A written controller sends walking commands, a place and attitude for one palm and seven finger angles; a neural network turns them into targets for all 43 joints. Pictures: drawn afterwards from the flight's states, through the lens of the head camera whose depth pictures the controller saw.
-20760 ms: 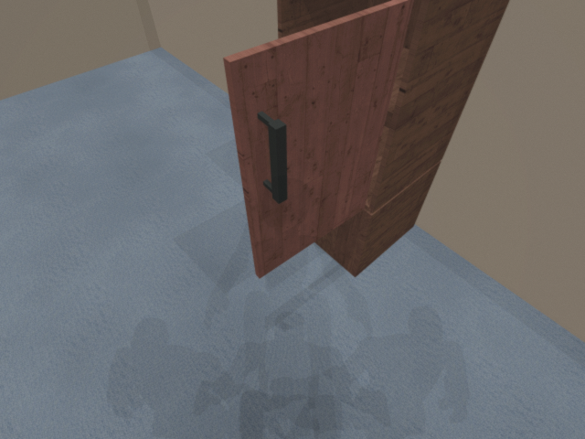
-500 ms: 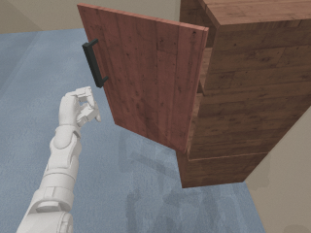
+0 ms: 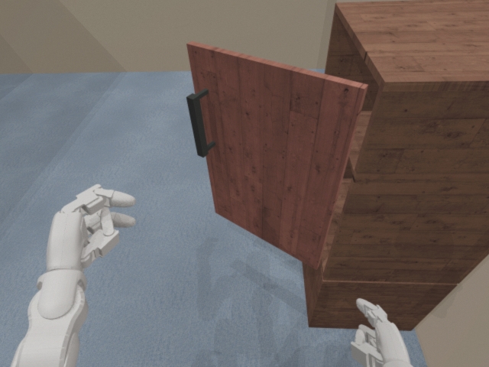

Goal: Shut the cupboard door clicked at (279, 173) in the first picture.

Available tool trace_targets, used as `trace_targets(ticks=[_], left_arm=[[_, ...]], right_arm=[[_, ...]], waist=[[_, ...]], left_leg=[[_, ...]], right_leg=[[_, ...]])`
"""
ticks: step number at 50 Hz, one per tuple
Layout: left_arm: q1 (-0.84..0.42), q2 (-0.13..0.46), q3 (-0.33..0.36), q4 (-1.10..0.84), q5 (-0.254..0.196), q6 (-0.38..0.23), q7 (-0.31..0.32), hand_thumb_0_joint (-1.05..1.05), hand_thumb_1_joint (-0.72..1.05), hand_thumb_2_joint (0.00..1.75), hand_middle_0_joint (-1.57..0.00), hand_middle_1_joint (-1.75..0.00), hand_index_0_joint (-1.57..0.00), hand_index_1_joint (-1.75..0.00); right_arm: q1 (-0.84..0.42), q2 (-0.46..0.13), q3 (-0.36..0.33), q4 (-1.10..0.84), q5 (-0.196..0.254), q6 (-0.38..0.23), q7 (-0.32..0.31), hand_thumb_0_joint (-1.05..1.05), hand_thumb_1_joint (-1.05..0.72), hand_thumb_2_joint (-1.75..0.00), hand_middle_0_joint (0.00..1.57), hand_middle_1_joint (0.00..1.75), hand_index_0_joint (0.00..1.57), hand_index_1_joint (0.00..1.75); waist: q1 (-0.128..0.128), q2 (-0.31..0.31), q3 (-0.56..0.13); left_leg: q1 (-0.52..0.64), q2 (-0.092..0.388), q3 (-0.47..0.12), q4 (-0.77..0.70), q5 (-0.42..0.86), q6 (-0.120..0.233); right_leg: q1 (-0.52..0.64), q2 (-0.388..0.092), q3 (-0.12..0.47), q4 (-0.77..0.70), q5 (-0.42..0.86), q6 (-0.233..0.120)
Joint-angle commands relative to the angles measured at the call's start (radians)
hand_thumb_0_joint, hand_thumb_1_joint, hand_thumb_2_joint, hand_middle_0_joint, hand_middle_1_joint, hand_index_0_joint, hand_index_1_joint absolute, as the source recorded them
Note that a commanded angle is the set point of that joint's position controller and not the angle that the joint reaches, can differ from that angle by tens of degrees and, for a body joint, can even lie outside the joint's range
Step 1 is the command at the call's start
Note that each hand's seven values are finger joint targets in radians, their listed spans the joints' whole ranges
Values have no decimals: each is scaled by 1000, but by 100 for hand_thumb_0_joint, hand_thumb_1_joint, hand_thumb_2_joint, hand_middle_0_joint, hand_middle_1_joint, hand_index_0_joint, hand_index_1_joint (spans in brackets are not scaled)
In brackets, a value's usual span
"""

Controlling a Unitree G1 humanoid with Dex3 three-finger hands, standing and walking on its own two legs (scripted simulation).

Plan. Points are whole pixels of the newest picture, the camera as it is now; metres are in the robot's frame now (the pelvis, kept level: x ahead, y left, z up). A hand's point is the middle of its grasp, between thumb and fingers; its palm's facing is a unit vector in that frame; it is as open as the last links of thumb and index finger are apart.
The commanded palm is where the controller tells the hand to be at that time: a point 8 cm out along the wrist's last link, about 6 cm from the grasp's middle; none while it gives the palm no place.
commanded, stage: draw the hand back to the body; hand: left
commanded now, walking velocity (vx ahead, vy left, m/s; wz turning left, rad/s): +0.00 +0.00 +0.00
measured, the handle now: (203, 124) +0.65 +0.19 +0.06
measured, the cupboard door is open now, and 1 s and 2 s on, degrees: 57 57 57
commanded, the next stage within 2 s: step back with the hand held close in 0.66 s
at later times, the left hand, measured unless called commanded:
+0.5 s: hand (48, 268) +0.19 +0.27 +0.15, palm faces +0.48 -0.78 -0.41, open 7.2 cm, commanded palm +0.14 +0.31 +0.17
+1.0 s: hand (56, 258) +0.20 +0.27 +0.15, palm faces +0.39 -0.79 -0.48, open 7.4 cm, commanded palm +0.15 +0.31 +0.17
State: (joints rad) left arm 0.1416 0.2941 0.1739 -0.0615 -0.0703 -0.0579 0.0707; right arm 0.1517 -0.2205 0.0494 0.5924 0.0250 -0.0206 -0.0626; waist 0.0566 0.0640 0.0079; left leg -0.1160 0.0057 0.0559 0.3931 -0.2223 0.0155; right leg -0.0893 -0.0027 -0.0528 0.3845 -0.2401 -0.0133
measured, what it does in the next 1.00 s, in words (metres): stands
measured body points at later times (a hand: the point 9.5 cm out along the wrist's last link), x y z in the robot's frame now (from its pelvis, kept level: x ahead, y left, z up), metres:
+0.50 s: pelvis +0.00 +0.00 +0.00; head -0.01 -0.03 +0.45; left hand +0.16 +0.31 +0.17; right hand +0.19 -0.22 -0.09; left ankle +0.00 +0.11 -0.74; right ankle -0.02 -0.11 -0.74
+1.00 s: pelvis +0.00 +0.01 +0.00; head +0.01 -0.01 +0.45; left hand +0.18 +0.31 +0.17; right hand +0.18 -0.23 -0.10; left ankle +0.00 +0.11 -0.74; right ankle -0.02 -0.11 -0.74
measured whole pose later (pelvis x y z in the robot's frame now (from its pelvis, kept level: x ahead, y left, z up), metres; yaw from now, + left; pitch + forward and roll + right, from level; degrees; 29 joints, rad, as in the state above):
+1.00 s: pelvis +0.00 +0.01 +0.00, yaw -1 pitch +1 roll -1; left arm 0.51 0.37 0.37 -0.37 -0.06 -0.15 0.10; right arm 0.18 -0.25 -0.01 0.60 0.01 -0.01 -0.07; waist 0.03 0.08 -0.02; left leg -0.24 0.01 0.07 0.48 -0.26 0.03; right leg -0.19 0.00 -0.04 0.42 -0.24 0.00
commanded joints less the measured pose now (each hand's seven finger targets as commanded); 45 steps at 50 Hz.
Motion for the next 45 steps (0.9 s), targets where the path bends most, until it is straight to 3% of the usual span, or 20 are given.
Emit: trace_targets(ticks=[1, 4, 7, 9, 12, 14, 17, 19, 22, 28, 31, 33, 39, 40, 41, 42, 45], left_arm=[[-117, 186, 134, -341, -6, -70, 23, 0, 90, 90, -56, -69, -56, -69], [-18, 206, 173, -395, -6, -71, 29, 0, 90, 90, -47, -60, -47, -60], [106, 233, 229, -419, -8, -71, 34, 0, 90, 90, -39, -51, -39, -51], [146, 230, 243, -466, -9, -77, 34, 0, 90, 90, -34, -45, -34, -45], [239, 261, 301, -479, -12, -82, 39, 0, 90, 90, -25, -36, -25, -36], [267, 265, 320, -531, -12, -95, 43, 0, 90, 90, -20, -30, -20, -30], [231, 222, 267, -487, -2, -93, 46, 0, 90, 90, -20, -30, -20, -30], [193, 216, 255, -490, 1, -95, 50, 0, 90, 90, -20, -30, -20, -30], [199, 237, 276, -469, 2, -96, 53, 0, 90, 90, -20, -30, -20, -30], [228, 248, 293, -526, 1, -105, 54, 0, 90, 90, -20, -30, -20, -30], [238, 249, 299, -517, 0, -101, 54, 0, 90, 90, -20, -30, -20, -30], [244, 239, 293, -504, -4, -98, 48, 0, 90, 90, -20, -30, -20, -30], [242, 230, 287, -486, -5, -98, 44, 0, 90, 90, -20, -30, -20, -30], [132, 341, 385, -544, -1, -134, 52, 0, 90, 90, -20, -30, -20, -30], [219, 284, 339, -485, 1, -143, 50, 0, 90, 90, -20, -30, -20, -30], [232, 287, 336, -487, 6, -152, 48, 0, 90, 90, -20, -30, -20, -30], [299, 269, 319, -484, 5, -165, 53, 0, 90, 90, -20, -30, -20, -30]], right_arm=[[-94, -104, -49, -140, -9, -50, -11, 0, -90, -90, 20, 30, 20, 30], [-93, -102, -52, -139, -13, -59, -9, 0, -90, -90, 20, 30, 20, 30], [-94, -105, -59, -135, -14, -67, -7, 0, -90, -90, 20, 30, 20, 30], [-93, -99, -61, -137, -12, -70, -6, 0, -90, -90, 20, 30, 20, 30], [-90, -103, -68, -131, -13, -82, -7, 0, -90, -90, 20, 30, 20, 30], [-89, -97, -70, -134, -10, -93, -9, 0, -90, -90, 20, 30, 20, 30], [-76, -110, -72, -113, -14, -110, -14, 0, -90, -90, 20, 30, 20, 30], [-74, -114, -74, -113, -12, -115, -20, 0, -90, -90, 20, 30, 20, 30], [-71, -117, -76, -105, -16, -122, -25, 0, -90, -90, 20, 30, 20, 30], [-79, -102, -70, -113, -18, -129, -21, 0, -90, -90, 20, 30, 20, 30], [-82, -98, -67, -114, -17, -128, -17, 0, -90, -90, 20, 30, 20, 30], [-80, -98, -68, -116, -16, -125, -18, 0, -90, -90, 20, 30, 20, 30], [-81, -100, -71, -117, -15, -117, -18, 0, -90, -90, 20, 30, 20, 30], [-85, -132, -81, -149, -7, -95, -15, 0, -90, -90, 20, 30, 20, 30], [-80, -123, -82, -130, -13, -84, -18, 0, -90, -90, 20, 30, 20, 30], [-81, -125, -87, -131, -15, -77, -18, 0, -90, -90, 20, 30, 20, 30], [-72, -124, -95, -138, -13, -55, -17, 0, -90, -90, 20, 30, 20, 30]], waist=[[-18, -5, -149], [-8, 6, -138], [2, -42, -111], [2, -11, -112], [11, -24, -79], [11, 16, -86], [-8, -15, -23], [-11, -23, -20], [-2, -39, -38], [10, 8, -93], [11, 38, -58], [6, 2, -41], [4, -9, -33], [-27, -15, -2], [-35, -53, -27], [-33, -79, -24], [-40, -64, -119]], left_leg=[[76, 2, -27, -44, 227, 10], [67, 4, -30, -40, 252, 7], [44, 7, -28, -33, 264, 9], [47, 9, -27, -30, 270, 7], [23, 9, -27, -32, 244, 8], [29, 11, -27, -33, 222, 5], [18, 11, -28, -45, 161, 9], [20, 11, -33, -50, 141, 12], [24, 8, -34, -50, 129, 16], [32, 4, -28, -35, 209, 12], [23, 5, -25, -37, 206, 6], [21, 10, -23, -42, 190, 8], [21, 11, -19, -46, 161, 10], [-57, 32, -28, 15, 65, 30], [-55, 26, -38, 46, 50, 31], [-64, 19, -39, 67, 56, 26], [-59, 32, -36, 77, 129, 23]], right_leg=[[17, 7, 20, -47, 245, 0], [25, 3, 18, -41, 258, 1], [25, 2, 16, -44, 265, 4], [21, -1, 15, -38, 261, 5], [10, 0, 13, -49, 231, 7], [1, -1, 13, -46, 201, 7], [-50, 0, 12, -66, 139, 9], [-59, 0, 11, -61, 112, 9], [-48, -1, 17, -70, 101, 8], [7, -7, 19, -45, 192, 5], [-12, -3, 16, -48, 188, 5], [-19, -3, 20, -60, 172, 7], [-30, -2, 21, -72, 138, 9], [-111, -61, 129, -125, 155, 2], [-125, -94, 148, -129, 158, -9], [-143, -109, 157, -131, 179, -14], [-104, -122, 139, -63, 292, -16]])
